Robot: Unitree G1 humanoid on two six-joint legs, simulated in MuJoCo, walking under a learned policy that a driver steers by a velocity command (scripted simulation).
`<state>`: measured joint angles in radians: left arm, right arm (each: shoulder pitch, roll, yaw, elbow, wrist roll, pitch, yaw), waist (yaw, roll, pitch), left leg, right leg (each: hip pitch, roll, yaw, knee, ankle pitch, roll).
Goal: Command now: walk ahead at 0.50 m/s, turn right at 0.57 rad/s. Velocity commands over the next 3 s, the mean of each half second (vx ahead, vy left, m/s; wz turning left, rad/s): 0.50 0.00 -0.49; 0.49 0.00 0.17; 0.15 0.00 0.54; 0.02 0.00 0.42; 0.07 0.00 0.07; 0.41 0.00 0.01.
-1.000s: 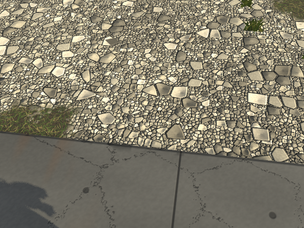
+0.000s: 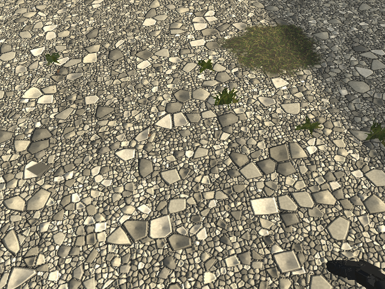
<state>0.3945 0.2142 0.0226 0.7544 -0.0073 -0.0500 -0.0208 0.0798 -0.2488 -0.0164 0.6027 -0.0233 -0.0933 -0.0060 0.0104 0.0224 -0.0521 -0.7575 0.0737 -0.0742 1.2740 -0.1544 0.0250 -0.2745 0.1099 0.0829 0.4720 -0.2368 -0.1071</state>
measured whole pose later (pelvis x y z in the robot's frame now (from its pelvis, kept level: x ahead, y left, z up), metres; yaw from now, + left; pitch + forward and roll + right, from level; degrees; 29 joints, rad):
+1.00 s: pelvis +0.45 -0.09 -0.06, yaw -7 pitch +2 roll -2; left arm 0.48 0.24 0.07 0.82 0.00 -0.11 0.04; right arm 0.08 -0.29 -0.07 0.69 0.01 -0.02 0.08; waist 0.07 0.05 -0.01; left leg -0.67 0.00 -0.09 0.65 0.48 0.09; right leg -0.20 -0.05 -0.18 0.87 -0.69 0.02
